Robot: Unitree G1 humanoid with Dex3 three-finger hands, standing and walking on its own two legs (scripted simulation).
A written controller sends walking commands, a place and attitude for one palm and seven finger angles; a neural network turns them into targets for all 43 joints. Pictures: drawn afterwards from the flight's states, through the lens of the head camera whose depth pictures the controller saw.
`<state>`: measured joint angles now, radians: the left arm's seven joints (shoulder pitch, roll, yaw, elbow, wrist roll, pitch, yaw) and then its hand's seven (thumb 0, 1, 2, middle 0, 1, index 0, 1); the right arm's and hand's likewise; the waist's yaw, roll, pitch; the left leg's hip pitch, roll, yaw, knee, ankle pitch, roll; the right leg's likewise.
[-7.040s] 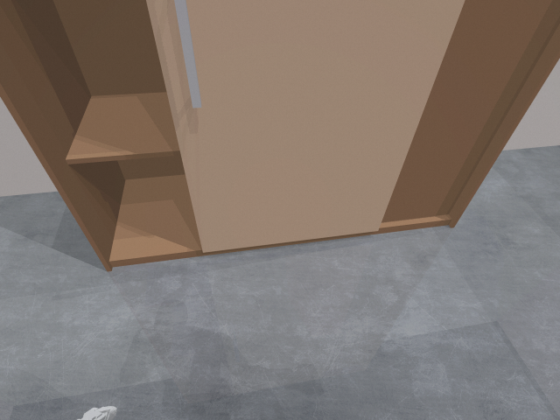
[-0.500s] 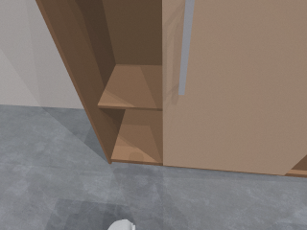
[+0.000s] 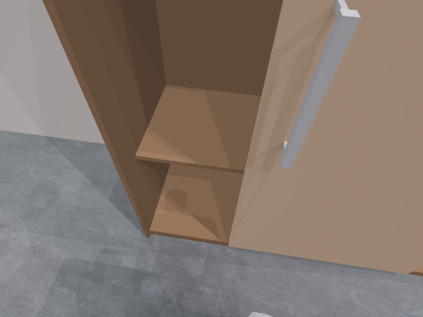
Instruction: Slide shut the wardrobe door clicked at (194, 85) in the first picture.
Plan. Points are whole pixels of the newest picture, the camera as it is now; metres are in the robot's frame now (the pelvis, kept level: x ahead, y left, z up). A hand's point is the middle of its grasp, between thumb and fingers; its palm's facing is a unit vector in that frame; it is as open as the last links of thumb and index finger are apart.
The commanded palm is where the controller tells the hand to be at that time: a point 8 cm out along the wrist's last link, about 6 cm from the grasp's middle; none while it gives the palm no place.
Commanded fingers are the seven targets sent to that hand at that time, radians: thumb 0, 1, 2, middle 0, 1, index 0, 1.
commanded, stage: come to a stop and stand still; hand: right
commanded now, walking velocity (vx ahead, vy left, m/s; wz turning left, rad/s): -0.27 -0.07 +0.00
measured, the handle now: (307, 101) +0.47 -0.14 +0.17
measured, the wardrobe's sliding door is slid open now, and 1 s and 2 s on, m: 0.38 0.38 0.38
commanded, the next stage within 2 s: look again from close up in 1.30 s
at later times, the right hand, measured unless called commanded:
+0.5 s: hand out of the picture +0.00 -0.25 -0.17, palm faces +0.01 +0.98 -0.21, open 7.4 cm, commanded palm none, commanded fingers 0.00 -0.90 -0.90 0.20 0.30 0.20 0.30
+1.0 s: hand out of the picture -0.06 -0.14 -0.17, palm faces +0.02 +0.98 -0.18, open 7.3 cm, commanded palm none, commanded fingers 0.00 -0.90 -0.90 0.20 0.30 0.20 0.30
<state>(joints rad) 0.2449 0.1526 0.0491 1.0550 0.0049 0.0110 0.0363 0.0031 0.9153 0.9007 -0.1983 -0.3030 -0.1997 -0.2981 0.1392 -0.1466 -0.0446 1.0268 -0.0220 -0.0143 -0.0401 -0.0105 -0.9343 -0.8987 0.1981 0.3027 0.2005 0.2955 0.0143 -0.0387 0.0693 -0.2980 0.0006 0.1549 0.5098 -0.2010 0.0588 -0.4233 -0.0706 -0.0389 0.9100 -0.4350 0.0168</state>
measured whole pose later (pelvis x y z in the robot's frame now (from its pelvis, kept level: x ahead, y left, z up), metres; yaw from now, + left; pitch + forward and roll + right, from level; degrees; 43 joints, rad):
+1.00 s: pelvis -0.05 +0.02 +0.01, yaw +1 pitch -1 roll +0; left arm 0.37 0.11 0.01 1.18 0.01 0.01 0.04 0.00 0.91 0.90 -0.20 -0.30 -0.20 -0.30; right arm 0.30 -0.12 -0.01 1.15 0.00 0.00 -0.04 0.02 -0.93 -0.90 0.20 0.30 0.20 0.30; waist 0.02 -0.02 0.01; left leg -0.15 -0.03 0.07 0.46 -0.30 0.04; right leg -0.21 -0.06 0.00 0.47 -0.25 0.05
